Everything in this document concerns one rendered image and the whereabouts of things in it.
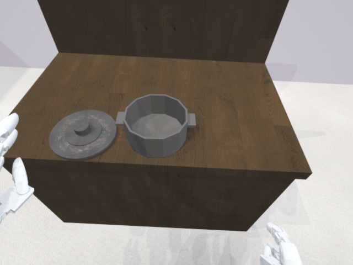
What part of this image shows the robot left hand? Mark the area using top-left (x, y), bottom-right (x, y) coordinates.
top-left (0, 113), bottom-right (34, 223)

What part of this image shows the knob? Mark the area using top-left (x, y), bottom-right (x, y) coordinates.
top-left (73, 120), bottom-right (90, 135)

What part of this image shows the robot right hand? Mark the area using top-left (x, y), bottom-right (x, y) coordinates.
top-left (260, 222), bottom-right (303, 265)

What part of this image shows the lid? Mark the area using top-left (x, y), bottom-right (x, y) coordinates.
top-left (49, 110), bottom-right (117, 160)

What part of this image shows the pot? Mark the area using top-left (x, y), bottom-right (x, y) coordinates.
top-left (115, 94), bottom-right (196, 158)

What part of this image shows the table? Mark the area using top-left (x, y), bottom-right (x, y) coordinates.
top-left (3, 0), bottom-right (312, 231)

